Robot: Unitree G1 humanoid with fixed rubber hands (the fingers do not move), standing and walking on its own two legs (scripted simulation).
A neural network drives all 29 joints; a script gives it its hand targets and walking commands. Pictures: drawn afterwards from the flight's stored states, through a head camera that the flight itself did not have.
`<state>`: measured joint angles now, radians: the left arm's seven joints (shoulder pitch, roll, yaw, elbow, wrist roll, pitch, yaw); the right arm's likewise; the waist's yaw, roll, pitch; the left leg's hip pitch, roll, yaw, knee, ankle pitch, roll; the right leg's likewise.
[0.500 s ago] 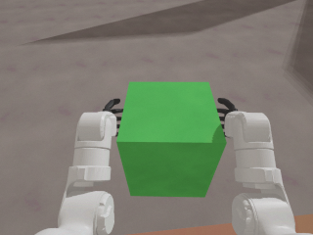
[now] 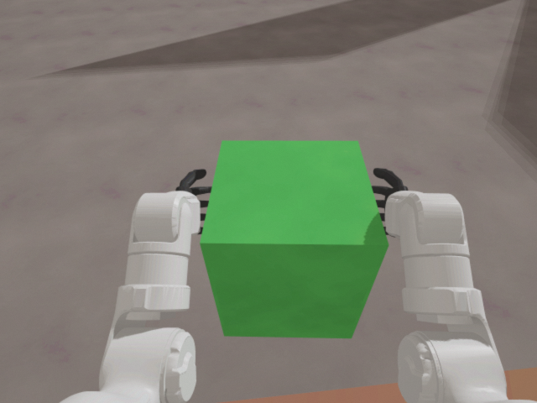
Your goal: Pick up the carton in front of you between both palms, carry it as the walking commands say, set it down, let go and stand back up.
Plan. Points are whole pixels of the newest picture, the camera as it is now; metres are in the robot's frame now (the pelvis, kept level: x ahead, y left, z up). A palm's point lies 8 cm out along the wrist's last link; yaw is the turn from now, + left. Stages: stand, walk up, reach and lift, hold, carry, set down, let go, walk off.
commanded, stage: carry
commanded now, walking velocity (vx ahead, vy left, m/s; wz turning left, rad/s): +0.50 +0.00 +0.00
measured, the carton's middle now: (288, 242) +0.35 +0.00 +0.05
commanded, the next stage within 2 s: none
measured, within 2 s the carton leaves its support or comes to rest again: neither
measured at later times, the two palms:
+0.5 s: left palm (202, 155) +0.48 +0.14 +0.12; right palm (378, 162) +0.46 -0.16 +0.12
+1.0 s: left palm (216, 101) +0.72 +0.15 +0.09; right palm (343, 96) +0.75 -0.14 +0.08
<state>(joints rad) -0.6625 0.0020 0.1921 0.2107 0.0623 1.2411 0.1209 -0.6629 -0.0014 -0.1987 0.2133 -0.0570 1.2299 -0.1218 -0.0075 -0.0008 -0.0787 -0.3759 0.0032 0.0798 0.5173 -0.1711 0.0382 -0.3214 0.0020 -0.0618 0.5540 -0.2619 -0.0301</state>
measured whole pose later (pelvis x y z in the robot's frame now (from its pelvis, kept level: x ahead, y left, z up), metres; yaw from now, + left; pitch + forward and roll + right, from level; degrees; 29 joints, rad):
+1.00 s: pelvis +0.38 -0.02 -0.04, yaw -1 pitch +5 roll -2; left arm -0.65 -0.03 0.19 0.04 0.02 1.17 0.14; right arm -0.63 0.04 -0.26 -0.05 -0.08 1.23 -0.13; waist 0.13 0.06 -0.01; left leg -0.65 0.04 0.03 0.53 0.25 0.06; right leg -0.18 0.06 -0.09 0.70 -0.61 -0.06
